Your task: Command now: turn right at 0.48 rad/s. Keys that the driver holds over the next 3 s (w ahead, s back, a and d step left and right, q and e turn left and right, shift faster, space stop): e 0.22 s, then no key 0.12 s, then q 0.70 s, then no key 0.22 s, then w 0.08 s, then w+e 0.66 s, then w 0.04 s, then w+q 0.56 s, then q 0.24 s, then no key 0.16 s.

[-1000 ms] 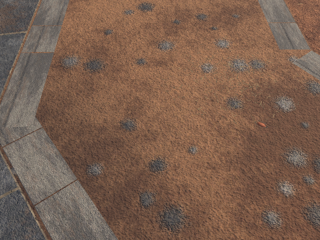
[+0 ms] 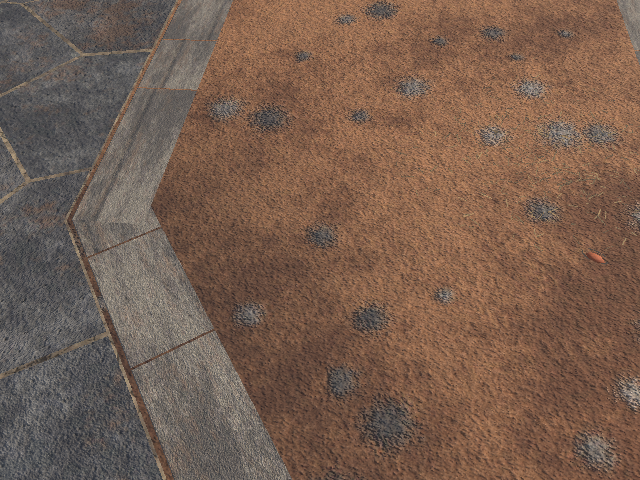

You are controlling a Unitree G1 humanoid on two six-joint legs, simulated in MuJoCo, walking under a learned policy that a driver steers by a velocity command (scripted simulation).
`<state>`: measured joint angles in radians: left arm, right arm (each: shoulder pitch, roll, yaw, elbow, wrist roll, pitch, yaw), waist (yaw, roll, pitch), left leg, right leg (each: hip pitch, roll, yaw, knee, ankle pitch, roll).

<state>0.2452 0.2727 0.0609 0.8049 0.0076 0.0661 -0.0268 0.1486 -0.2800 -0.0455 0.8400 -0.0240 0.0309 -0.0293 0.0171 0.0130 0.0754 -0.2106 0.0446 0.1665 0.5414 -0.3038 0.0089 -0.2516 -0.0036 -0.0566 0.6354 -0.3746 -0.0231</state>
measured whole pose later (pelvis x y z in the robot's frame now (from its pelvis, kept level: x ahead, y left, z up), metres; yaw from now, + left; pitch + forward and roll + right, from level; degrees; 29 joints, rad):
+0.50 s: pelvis +0.00 -0.02 +0.01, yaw -10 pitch +0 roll +0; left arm 0.21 0.24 0.01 0.80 0.03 0.02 0.02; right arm 0.21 -0.28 -0.04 0.88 -0.01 0.06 -0.02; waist 0.00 0.02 0.04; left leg -0.31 0.00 -0.03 0.67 -0.36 -0.01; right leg -0.17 0.12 0.09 0.39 -0.21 -0.10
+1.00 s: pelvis +0.00 -0.05 +0.01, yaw +6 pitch +0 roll +1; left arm 0.21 0.28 0.03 0.78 0.03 0.02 0.04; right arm 0.17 -0.33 -0.09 0.84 -0.02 0.06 0.00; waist -0.01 0.04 0.06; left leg -0.42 -0.10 -0.13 0.89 -0.44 0.00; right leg -0.21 0.02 -0.01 0.45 -0.24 -0.05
